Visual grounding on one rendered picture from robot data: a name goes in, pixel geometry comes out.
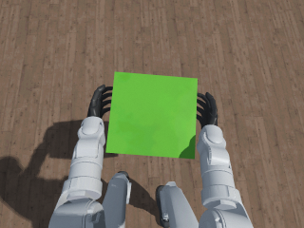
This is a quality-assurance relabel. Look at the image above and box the carton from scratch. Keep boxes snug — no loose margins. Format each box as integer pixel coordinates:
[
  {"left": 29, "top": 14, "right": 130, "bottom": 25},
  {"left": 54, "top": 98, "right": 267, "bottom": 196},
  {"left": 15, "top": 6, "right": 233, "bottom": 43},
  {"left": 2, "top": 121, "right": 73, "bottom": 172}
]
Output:
[{"left": 105, "top": 71, "right": 198, "bottom": 160}]

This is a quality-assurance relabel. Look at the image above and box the robot left thigh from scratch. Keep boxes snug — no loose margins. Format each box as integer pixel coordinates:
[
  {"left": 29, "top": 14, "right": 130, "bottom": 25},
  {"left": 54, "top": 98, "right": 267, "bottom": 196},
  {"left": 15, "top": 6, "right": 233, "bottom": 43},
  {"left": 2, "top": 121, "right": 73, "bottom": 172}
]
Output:
[{"left": 102, "top": 178, "right": 132, "bottom": 228}]

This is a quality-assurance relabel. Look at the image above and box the robot right shin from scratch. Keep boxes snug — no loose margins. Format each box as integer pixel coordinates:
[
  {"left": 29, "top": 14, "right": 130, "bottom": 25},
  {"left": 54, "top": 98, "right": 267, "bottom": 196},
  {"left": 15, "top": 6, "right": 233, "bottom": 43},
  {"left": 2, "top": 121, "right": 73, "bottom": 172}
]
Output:
[{"left": 162, "top": 181, "right": 182, "bottom": 219}]

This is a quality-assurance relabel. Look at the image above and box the left robot forearm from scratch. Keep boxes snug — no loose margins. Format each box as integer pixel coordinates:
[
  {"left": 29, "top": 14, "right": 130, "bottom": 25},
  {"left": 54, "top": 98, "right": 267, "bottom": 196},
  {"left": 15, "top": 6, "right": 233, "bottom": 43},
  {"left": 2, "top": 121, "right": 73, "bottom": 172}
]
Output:
[{"left": 48, "top": 116, "right": 105, "bottom": 228}]

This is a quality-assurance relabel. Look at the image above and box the right robot forearm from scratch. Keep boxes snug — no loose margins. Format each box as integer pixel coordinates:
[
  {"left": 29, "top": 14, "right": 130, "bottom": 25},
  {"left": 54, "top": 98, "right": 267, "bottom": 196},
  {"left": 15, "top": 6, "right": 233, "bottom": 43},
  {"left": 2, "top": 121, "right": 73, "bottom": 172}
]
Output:
[{"left": 197, "top": 124, "right": 252, "bottom": 223}]

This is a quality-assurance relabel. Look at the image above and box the right robot upper arm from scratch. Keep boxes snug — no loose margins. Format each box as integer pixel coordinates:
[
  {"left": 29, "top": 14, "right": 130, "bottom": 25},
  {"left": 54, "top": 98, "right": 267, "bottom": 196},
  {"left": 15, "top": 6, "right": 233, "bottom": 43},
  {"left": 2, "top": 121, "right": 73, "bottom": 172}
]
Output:
[{"left": 199, "top": 208, "right": 254, "bottom": 228}]

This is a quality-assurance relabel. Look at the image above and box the robot right hand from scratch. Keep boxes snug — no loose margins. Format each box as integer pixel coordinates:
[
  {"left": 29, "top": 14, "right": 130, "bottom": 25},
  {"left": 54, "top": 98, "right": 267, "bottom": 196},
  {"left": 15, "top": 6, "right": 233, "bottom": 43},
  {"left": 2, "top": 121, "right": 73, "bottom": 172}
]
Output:
[{"left": 196, "top": 92, "right": 219, "bottom": 129}]

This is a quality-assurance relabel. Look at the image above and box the robot left hand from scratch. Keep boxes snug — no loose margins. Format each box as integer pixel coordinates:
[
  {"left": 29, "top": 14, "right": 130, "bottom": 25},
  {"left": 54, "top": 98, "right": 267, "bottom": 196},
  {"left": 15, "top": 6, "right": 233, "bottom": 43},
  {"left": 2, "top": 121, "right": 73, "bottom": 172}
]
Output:
[{"left": 87, "top": 84, "right": 113, "bottom": 118}]

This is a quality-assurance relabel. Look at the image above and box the left robot upper arm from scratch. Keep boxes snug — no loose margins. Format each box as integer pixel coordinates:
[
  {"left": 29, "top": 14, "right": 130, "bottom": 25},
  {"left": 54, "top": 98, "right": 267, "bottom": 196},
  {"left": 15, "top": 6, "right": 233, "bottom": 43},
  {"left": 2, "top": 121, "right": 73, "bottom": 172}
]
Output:
[{"left": 48, "top": 199, "right": 106, "bottom": 228}]

